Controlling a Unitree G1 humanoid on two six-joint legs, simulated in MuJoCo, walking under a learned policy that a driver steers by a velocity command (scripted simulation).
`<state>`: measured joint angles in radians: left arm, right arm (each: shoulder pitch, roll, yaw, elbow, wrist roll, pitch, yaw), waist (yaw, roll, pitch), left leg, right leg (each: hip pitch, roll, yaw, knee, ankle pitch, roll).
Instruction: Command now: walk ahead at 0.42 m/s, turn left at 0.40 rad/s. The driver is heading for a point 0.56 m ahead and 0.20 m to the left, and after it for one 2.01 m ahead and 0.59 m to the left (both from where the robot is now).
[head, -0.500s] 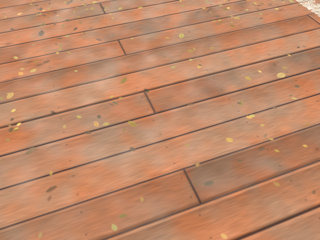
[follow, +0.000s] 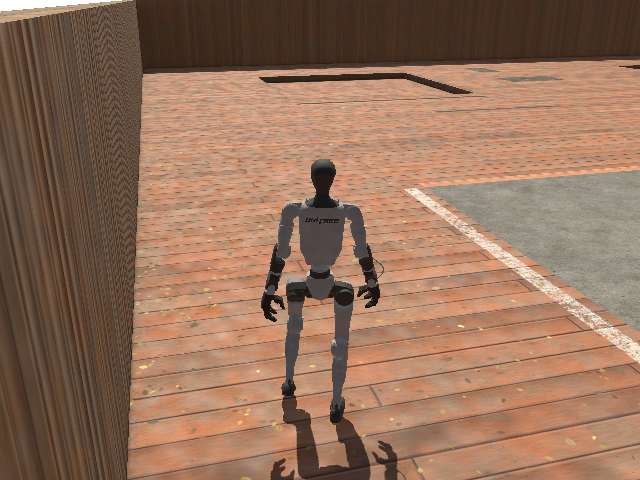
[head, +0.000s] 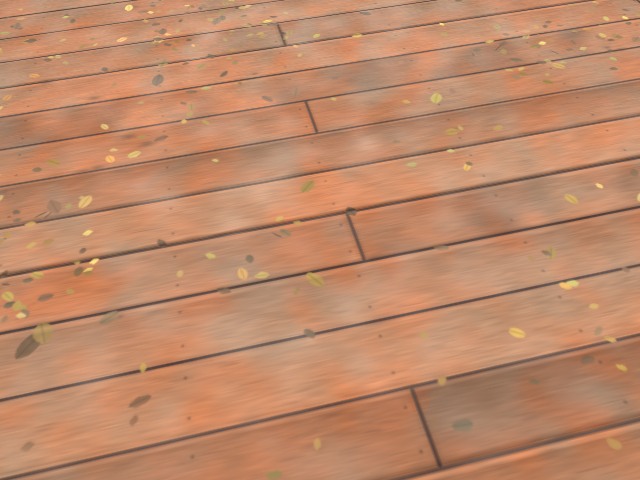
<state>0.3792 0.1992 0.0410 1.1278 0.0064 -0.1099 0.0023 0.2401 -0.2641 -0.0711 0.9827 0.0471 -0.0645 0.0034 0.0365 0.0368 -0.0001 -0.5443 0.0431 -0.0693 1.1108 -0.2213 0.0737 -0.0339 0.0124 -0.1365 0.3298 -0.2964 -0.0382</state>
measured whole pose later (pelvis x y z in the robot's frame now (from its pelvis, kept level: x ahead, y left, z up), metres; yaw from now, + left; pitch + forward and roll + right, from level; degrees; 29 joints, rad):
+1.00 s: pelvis +0.50 +0.10 +0.00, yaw +35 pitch +2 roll -1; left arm 0.11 0.25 0.05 0.76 0.02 -0.06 0.01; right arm 0.23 -0.32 -0.09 0.68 0.02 0.04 -0.03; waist -0.01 0.03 0.07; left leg -0.58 0.03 -0.04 1.12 -0.44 -0.07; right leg -0.34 -0.02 -0.09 0.42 -0.12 -0.02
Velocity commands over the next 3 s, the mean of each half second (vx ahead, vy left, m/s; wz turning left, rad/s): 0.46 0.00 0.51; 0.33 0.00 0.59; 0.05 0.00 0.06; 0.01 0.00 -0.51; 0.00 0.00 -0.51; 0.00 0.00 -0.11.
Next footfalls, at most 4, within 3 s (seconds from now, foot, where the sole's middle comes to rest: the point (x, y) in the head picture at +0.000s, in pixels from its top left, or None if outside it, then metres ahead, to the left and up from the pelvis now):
0.30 left None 0.31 0.14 -0.78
0.78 right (333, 424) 0.65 0.06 -0.78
1.20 left None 0.50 0.28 -0.78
1.64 right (328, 445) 0.60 0.07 -0.78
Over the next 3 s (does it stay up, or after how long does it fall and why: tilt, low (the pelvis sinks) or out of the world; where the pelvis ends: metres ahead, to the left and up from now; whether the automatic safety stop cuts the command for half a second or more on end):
stays up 0.53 0.13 -0.01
